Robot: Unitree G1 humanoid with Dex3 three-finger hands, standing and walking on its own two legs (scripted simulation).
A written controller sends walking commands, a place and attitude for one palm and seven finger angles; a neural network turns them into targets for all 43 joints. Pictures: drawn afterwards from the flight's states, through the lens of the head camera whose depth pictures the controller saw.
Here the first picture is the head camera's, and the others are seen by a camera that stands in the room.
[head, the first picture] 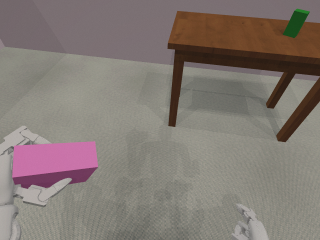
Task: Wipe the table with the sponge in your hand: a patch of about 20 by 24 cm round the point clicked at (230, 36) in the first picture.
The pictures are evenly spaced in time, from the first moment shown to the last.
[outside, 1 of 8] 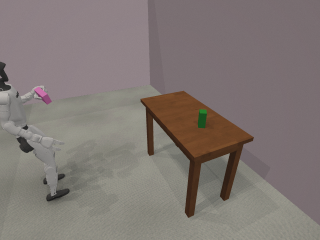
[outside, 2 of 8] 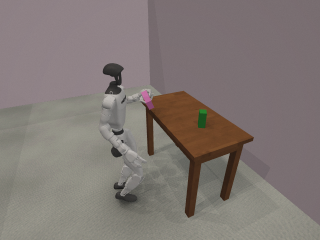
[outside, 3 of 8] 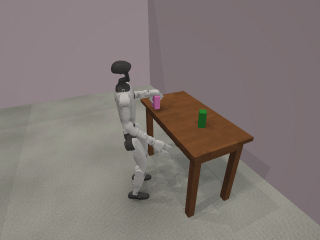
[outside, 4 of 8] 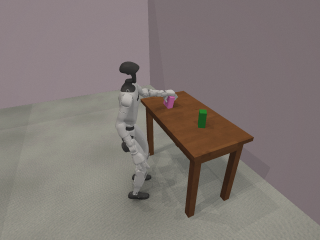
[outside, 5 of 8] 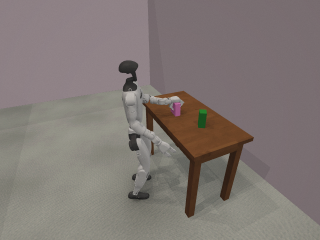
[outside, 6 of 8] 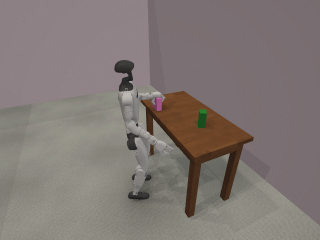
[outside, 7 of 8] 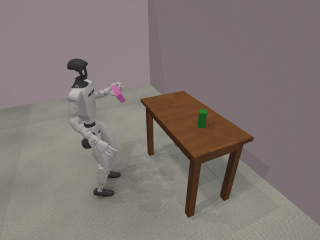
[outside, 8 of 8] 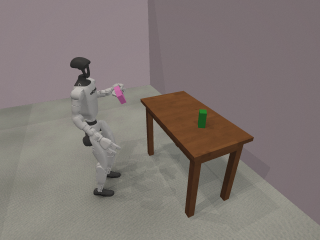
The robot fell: no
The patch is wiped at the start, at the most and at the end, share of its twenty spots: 0.00 1.00 1.00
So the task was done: yes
